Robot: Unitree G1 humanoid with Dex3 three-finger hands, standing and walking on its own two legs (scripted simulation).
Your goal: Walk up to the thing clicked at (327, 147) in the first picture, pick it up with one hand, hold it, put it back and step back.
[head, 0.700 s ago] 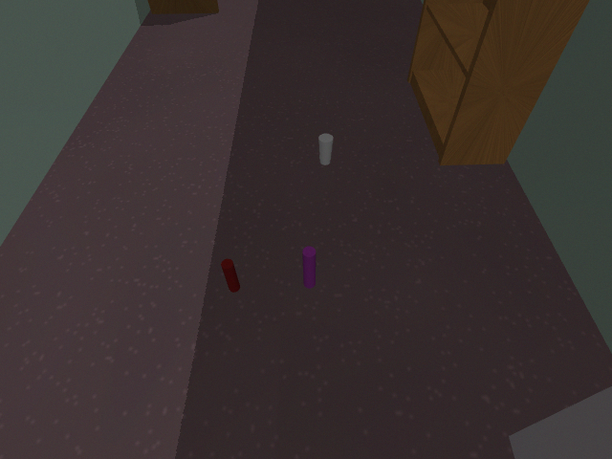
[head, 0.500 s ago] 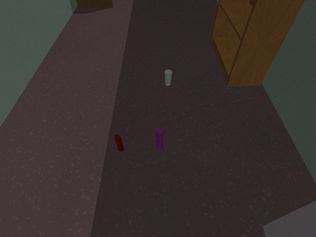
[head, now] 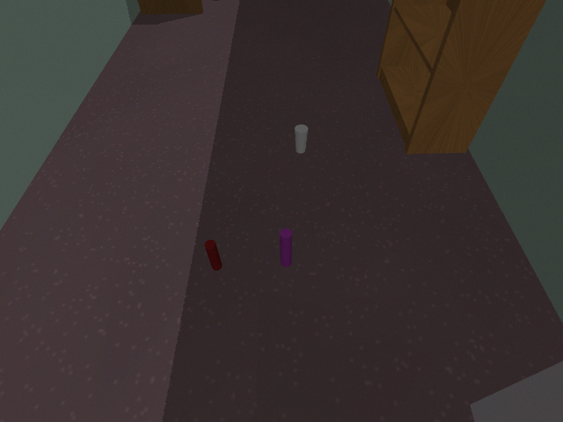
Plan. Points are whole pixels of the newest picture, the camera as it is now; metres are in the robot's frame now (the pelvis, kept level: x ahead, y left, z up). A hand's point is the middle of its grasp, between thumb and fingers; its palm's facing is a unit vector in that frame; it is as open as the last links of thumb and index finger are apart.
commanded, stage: stand
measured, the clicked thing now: (301, 139) +1.53 -0.07 -0.71
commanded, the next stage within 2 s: walk up in 0.42 s
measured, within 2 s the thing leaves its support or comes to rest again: neither
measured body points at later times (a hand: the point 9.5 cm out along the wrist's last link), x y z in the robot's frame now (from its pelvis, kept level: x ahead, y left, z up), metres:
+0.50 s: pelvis -0.01 -0.01 -0.01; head +0.02 +0.00 +0.44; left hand +0.08 +0.31 -0.13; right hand +0.07 -0.30 -0.13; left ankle +0.00 +0.13 -0.75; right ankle -0.01 -0.12 -0.75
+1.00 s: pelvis -0.02 -0.03 -0.04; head +0.01 +0.02 +0.41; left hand -0.07 +0.30 -0.16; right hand +0.21 -0.28 -0.12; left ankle -0.05 +0.10 -0.75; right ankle -0.01 -0.13 -0.72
